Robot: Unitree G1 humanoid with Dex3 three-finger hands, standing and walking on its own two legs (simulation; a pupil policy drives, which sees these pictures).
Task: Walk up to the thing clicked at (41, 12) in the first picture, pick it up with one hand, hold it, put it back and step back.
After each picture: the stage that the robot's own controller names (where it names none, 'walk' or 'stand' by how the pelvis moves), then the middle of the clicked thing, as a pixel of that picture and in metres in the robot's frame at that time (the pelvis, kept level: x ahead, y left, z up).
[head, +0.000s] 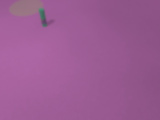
stand; (43, 17) +1.77 +0.56 -0.65
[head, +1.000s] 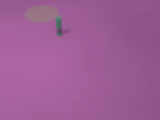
walk; (58, 26) +1.68 +0.28 -0.63
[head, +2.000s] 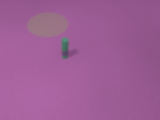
walk; (65, 48) +1.15 +0.16 -0.64
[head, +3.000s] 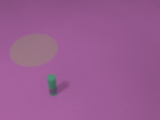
walk; (52, 85) +0.73 +0.23 -0.65
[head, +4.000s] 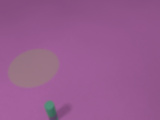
walk; (51, 112) +0.52 +0.24 -0.64
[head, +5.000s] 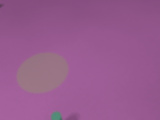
stand; out of the picture +0.43 +0.21 -0.65
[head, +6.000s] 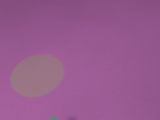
stand; out of the picture +0.39 +0.21 -0.64
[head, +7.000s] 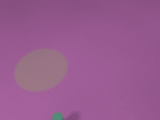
stand; out of the picture +0.39 +0.19 -0.65
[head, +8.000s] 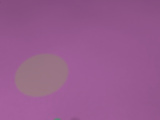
stand; out of the picture +0.37 +0.18 -0.65
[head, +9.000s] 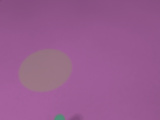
stand; out of the picture +0.38 +0.16 -0.65
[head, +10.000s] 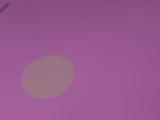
stand; out of the picture +0.36 +0.17 -0.65
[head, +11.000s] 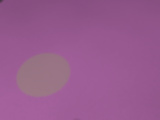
stand; out of the picture +0.35 +0.18 -0.65
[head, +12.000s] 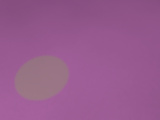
stand; out of the picture +0.33 +0.19 -0.65
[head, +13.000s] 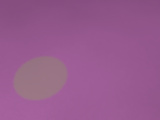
stand; out of the picture +0.35 +0.18 -0.66
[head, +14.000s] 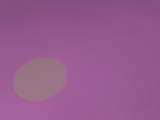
stand; out of the picture +0.35 +0.18 -0.66
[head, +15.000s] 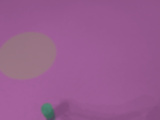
go down; (49, 113) +0.37 +0.20 -0.61
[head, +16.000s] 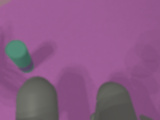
go down; (22, 59) +0.41 +0.27 -0.25
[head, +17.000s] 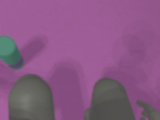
close in; (11, 56) +0.41 +0.28 -0.24
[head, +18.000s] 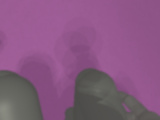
close in; out of the picture +0.37 +0.32 -0.15
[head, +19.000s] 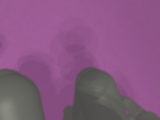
lift; out of the picture +0.35 +0.31 -0.15
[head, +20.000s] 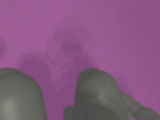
lift; out of the picture +0.33 +0.31 -0.15
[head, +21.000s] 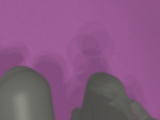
lift; out of the picture +0.28 +0.30 -0.13
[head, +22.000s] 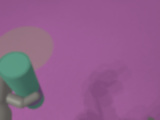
lift; (26, 86) +0.31 +0.19 +0.05
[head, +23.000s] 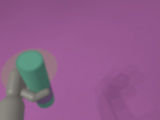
hold; (39, 84) +0.33 +0.16 +0.04
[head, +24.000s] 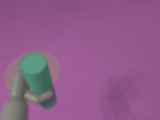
hold; (42, 85) +0.32 +0.15 +0.04
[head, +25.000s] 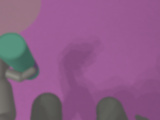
crouch; (22, 61) +0.38 +0.22 -0.04
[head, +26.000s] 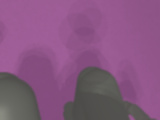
lower; out of the picture +0.37 +0.31 -0.17
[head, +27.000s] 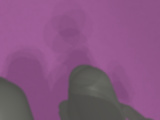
lower; out of the picture +0.39 +0.32 -0.16
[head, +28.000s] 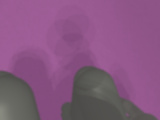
lower; out of the picture +0.37 +0.33 -0.16
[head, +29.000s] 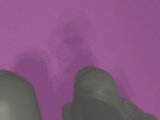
lower; out of the picture +0.36 +0.32 -0.16
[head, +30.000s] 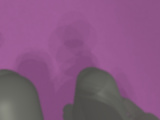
loosen; out of the picture +0.35 +0.32 -0.16
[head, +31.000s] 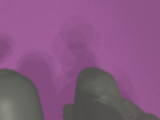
withdraw; out of the picture +0.34 +0.29 -0.16
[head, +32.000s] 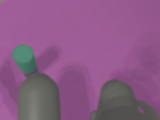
stand; (27, 65) +0.38 +0.26 -0.23
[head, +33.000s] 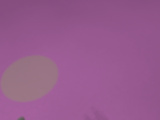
stand; out of the picture +0.31 +0.17 -0.59
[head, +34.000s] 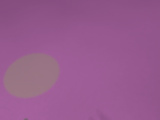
stand; out of the picture +0.34 +0.19 -0.59
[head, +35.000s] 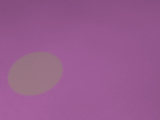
stand; out of the picture +0.34 +0.18 -0.62
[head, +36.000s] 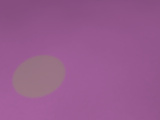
walk; out of the picture +0.35 +0.17 -0.65
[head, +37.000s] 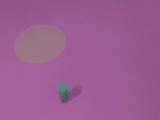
walk; (63, 94) +0.52 +0.16 -0.64
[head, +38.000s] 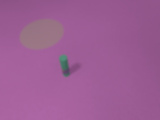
walk; (64, 66) +0.84 +0.25 -0.63
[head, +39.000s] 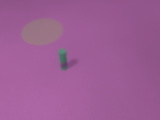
stand; (63, 60) +1.00 +0.21 -0.64
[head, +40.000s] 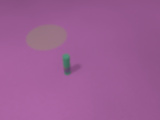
stand; (66, 65) +1.01 +0.18 -0.66
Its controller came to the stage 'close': yes
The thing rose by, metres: 0.68
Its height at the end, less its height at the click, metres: +0.00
